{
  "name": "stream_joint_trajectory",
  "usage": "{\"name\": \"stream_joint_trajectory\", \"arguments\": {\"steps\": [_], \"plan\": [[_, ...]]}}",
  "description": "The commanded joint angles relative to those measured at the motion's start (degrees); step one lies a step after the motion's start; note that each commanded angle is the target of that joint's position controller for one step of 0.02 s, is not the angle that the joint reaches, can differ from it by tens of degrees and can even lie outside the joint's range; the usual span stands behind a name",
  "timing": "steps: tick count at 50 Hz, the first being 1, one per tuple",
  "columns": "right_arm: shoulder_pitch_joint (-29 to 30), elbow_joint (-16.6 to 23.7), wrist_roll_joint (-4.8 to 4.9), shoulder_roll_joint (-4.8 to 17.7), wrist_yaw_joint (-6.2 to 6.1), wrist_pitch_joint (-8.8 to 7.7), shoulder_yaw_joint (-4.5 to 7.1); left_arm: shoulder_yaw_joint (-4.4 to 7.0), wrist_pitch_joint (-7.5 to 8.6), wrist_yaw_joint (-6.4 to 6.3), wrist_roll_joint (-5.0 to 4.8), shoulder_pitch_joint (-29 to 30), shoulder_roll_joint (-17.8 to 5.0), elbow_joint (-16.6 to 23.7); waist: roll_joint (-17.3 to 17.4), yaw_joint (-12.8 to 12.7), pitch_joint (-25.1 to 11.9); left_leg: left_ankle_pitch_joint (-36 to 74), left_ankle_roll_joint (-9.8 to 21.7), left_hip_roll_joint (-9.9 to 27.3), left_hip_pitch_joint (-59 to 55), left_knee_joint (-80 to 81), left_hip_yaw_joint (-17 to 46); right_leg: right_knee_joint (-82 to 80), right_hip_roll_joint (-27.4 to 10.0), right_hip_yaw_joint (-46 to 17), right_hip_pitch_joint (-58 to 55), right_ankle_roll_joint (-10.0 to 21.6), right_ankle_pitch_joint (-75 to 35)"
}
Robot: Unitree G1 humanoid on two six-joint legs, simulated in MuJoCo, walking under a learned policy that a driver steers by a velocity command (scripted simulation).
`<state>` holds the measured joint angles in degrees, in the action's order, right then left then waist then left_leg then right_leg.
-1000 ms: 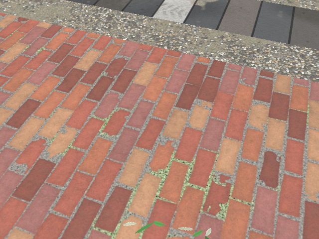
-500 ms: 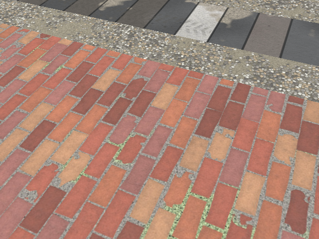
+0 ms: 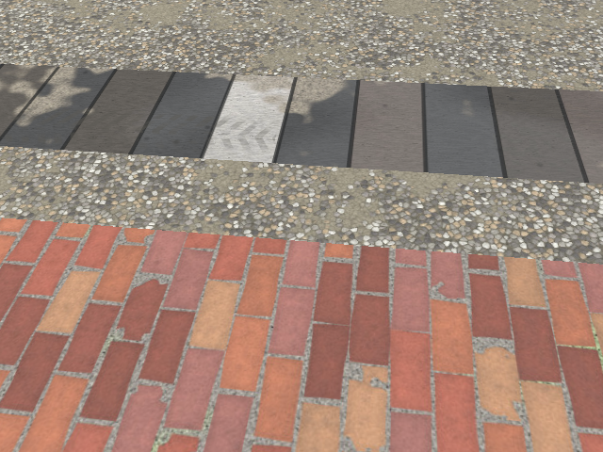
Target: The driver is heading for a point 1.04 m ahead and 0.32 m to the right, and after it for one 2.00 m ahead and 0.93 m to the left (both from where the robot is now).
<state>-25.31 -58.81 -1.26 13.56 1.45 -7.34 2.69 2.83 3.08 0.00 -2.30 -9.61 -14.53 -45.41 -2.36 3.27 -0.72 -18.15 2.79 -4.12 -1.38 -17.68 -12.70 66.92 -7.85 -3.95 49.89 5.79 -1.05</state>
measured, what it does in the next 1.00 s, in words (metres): walks ahead, turning right: right foot, then left foot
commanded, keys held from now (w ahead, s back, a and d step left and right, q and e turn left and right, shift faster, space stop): w+e+shift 0.78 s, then w+shift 0.14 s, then w+q+shift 0.08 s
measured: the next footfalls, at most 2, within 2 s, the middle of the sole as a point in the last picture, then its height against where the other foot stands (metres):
right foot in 0.20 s outside the picture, level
left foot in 0.62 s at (319, 352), level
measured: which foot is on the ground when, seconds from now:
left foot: down 0.00-0.18, up 0.20-0.60, down 0.62-1.00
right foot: up 0.00-0.18, down 0.20-0.64, up 0.66-1.00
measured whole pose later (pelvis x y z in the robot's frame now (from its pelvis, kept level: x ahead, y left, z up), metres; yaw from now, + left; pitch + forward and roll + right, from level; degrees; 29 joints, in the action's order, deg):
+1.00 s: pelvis +0.80 -0.22 -0.01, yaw -50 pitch +1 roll +3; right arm -31.4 -51.5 0.7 15.1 0.7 -6.1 3.2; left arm 1.5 3.3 2.9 -1.4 -0.6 -14.5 -31.5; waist -2.3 7.3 1.1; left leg -22.9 -2.4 -0.7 -8.9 -13.6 -8.8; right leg 52.5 -5.2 -2.9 47.8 5.1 1.0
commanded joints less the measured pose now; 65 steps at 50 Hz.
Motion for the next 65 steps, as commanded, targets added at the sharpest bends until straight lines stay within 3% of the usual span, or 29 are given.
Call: {"name": "stream_joint_trajectory", "arguments": {"steps": [1,4,7,10,11,12,13,14,15,16,19,22,28,31,32,33,34,36,37,40,46,51,53,55,56,57,58,60,65], "plan": [[6.6,5.6,-0.36,5.8,-1.61,-1.61,0.09,-0.16,0.6,1.23,0.37,0.8,-0.7,3.2,1.1,-3.1,9.7,20.7,1.4,14.4,11.5,12.4,1.9,-7.6,-0.1,1.3,-2.6,0.3,-10.0],[3.3,5.6,-0.05,8.5,-2.81,-0.44,0.21,-0.42,1.77,3.52,0.19,8.5,-0.7,7.0,0.2,-0.9,11.2,31.8,-1.3,16.2,0.9,10.1,-1.0,-18.2,1.6,6.4,0.2,1.7,-10.6],[3.6,7.8,-0.32,13.2,-4.56,1.31,1.01,0.83,2.03,5.37,-0.34,7.3,-3.4,9.1,5.6,-4.3,5.7,72.1,-3.1,16.7,-3.8,-1.6,-4.3,-22.4,8.6,16.3,-13.6,3.2,-4.3],[14.1,12.8,0.43,15.9,-4.24,2.62,2.22,6.09,-0.22,4.0,-0.42,-26.1,-14.3,1.8,9.7,-21.9,-8.8,82.9,0.0,16.9,9.4,-41.8,-1.3,-25.4,11.2,10.5,-53.5,8.6,5.5],[16.1,14.2,0.06,6.7,-2.35,0.81,-0.04,5.88,-1.1,2.66,-0.25,-28.1,-14.2,-1.2,-8.1,-18.6,-2.3,12.7,-0.9,5.2,28.1,-68.5,0.5,-27.4,7.2,0.8,-59.8,10.7,8.4],[9.2,19.3,2.33,-1.3,-0.81,-2.64,-2.42,4.37,-0.06,2.76,2.14,-21.5,-12.3,2.6,-21.9,-7.0,-8.2,-14.5,-1.1,-2.3,49.6,-84.6,13.1,-37.2,-1.8,-31.7,-70.7,22.2,19.9],[14.6,22.7,3.32,3.6,0.19,-5.42,-2.11,3.41,1.1,2.79,3.0,-22.3,-7.9,3.2,-14.0,-10.1,-12.9,-8.8,2.9,-0.4,55.1,-82.0,22.0,-50.8,-5.4,-45.9,-72.5,22.3,34.9],[18.9,24.5,4.33,5.7,0.31,-6.13,-1.56,3.14,2.27,2.97,3.16,-21.9,-6.2,3.3,-3.7,-8.8,-8.0,-4.9,4.4,1.9,55.3,-76.0,22.0,-54.5,-5.5,-45.8,-66.4,18.9,36.7],[18.4,24.2,3.36,5.3,-0.02,-5.62,-1.39,2.81,2.99,3.49,2.42,-17.2,-5.7,4.1,8.6,-4.5,-3.3,-1.1,3.9,4.4,51.5,-69.8,21.9,-54.5,-4.4,-41.5,-55.3,16.5,34.3],[16.2,23.8,2.18,4.8,-0.27,-4.52,-1.36,2.65,3.52,3.37,2.03,-12.5,-6.0,5.4,10.2,-1.2,-1.6,0.5,2.4,6.1,46.9,-65.2,22.7,-53.8,-2.1,-37.9,-46.4,16.2,31.7],[15.3,23.9,0.96,6.8,-1.2,-1.46,-0.23,2.03,3.17,1.58,1.22,-7.6,-5.1,7.2,9.2,1.6,3.6,2.1,-2.8,9.1,38.9,-52.0,20.6,-55.3,4.7,-24.7,-30.5,14.2,20.8],[27.1,28.8,-0.52,3.3,-2.12,-1.03,-1.32,2.07,2.51,-0.7,0.49,-9.0,-5.3,6.9,4.5,-2.9,6.3,16.8,-5.6,6.8,30.4,-31.2,15.6,-53.9,10.3,-15.3,-20.5,11.7,11.0],[31.5,32.2,4.04,7.5,-2.11,-1.48,1.7,3.24,1.63,-1.05,-0.8,-13.0,-6.1,5.1,-4.9,-7.1,2.2,20.4,-7.0,2.9,21.9,-9.8,18.6,-45.1,8.3,-22.6,-33.6,6.7,16.3],[7.9,27.9,4.2,12.5,-2.32,-2.25,4.78,2.51,1.09,-0.2,1.64,-7.4,-4.4,7.8,-5.5,6.2,-12.5,10.8,-1.8,7.9,-3.6,-14.7,20.1,-17.1,9.5,-18.8,-33.3,2.1,-3.0],[-3.9,25.8,2.74,15.9,-2.57,-1.6,5.06,0.4,1.27,0.31,2.84,-9.6,2.6,10.2,8.8,6.8,-22.4,-8.3,2.1,18.8,-23.6,-12.2,38.4,3.6,14.1,-13.0,-18.5,0.7,21.4],[-1.6,25.1,0.45,18.3,-1.02,-1.92,5.33,-0.74,2.01,0.3,-2.51,-17.9,2.2,12.7,36.6,0.1,-25.0,-33.1,10.5,30.7,-29.4,1.8,73.8,17.7,13.1,-9.2,-0.8,-0.3,32.4],[3.9,27.4,0.54,10.4,-1.19,-1.23,4.07,-0.05,1.14,-0.44,-3.1,-14.2,-3.3,10.4,24.4,2.5,-14.7,-40.1,8.9,28.1,-22.7,3.4,68.8,22.5,8.1,-7.5,4.7,-0.9,25.5],[5.4,25.1,0.66,8.6,-1.67,0.21,3.44,0.52,0.6,-0.04,0.65,-3.2,-5.4,12.3,3.4,3.0,-3.9,-13.9,5.5,23.0,-7.1,1.5,46.4,20.0,4.6,-3.6,1.1,-1.1,19.7],[6.6,23.7,0.29,8.1,-1.56,0.22,3.21,0.79,0.53,0.34,1.24,-0.9,-4.9,13.6,1.9,1.4,-0.6,-5.1,5.2,21.0,-1.0,1.8,39.6,16.2,2.5,-4.0,-1.0,-0.9,17.9],[7.6,19.4,1.41,4.2,-0.64,-0.21,1.94,0.35,-1.07,1.18,-0.59,-0.8,-2.3,14.9,6.4,-1.7,2.7,4.3,4.3,18.1,6.3,4.2,27.4,12.7,-0.8,-3.3,-2.6,-0.6,18.3],[4.7,14.9,0.68,8.5,-0.7,-0.53,2.18,-0.53,0.01,2.0,0.56,6.2,-2.6,16.3,2.8,-2.3,8.6,17.2,5.6,17.2,8.1,9.8,14.4,-4.6,2.4,-2.7,0.5,-1.4,2.8],[-3.1,10.4,2.98,11.6,-0.94,0.91,1.22,-1.18,2.77,4.34,0.82,18.4,-1.6,20.5,3.6,0.1,10.9,34.1,6.3,18.6,1.5,11.8,12.4,-25.6,5.1,7.1,-10.2,0.1,1.6],[-3.5,9.5,2.26,14.4,-1.42,1.47,1.2,0.63,3.11,4.04,0.7,13.9,-5.3,20.5,10.2,-4.3,5.1,61.6,6.0,19.9,-2.2,2.8,12.1,-28.3,9.4,8.3,-22.0,1.2,7.4],[-0.3,9.2,1.74,15.9,-1.95,1.99,1.01,3.95,2.23,2.18,0.47,-9.0,-11.4,15.4,14.3,-18.2,-6.8,65.5,3.2,17.4,10.3,-23.1,10.9,-31.6,8.6,5.7,-53.9,3.1,6.0],[-1.5,12.0,-0.2,8.4,-1.89,1.41,-0.84,5.21,1.49,0.42,1.27,-19.8,-17.1,12.2,2.9,-17.9,-17.2,22.7,1.4,11.2,27.4,-46.2,13.4,-28.1,-6.5,-13.2,-75.1,3.3,12.6],[-8.9,13.1,3.35,2.1,-1.57,-0.23,-2.38,4.41,2.51,1.07,3.69,-20.1,-17.6,12.0,-13.2,-11.8,-31.5,-7.4,1.4,4.4,37.3,-62.9,22.3,-42.5,-16.9,-41.7,-82.4,9.2,35.1],[-1.7,14.1,6.12,7.6,-1.84,-0.8,-0.55,3.35,2.98,1.72,3.64,-19.1,-11.7,10.7,-8.4,-13.3,-22.5,-4.6,1.7,6.4,44.1,-67.8,23.9,-50.4,-15.0,-42.3,-75.0,7.6,40.9],[6.6,16.5,5.44,5.6,-2.29,0.23,-0.5,2.05,3.69,2.08,2.72,-13.0,-6.8,7.7,-0.4,-9.4,-4.5,2.0,0.8,11.1,47.5,-65.4,20.4,-51.3,-12.5,-24.1,-56.4,5.7,27.0],[4.8,16.0,4.59,2.1,-0.93,5.93,0.37,1.52,4.83,2.13,2.51,-2.6,-1.2,4.2,-2.4,-0.8,4.8,6.8,0.1,16.5,41.1,-59.4,20.0,-57.5,-7.6,1.3,-37.0,1.5,9.3]]}}
Over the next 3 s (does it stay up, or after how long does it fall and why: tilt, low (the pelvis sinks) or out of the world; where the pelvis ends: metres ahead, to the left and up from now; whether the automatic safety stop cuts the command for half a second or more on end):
stays up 2.35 -0.55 -0.04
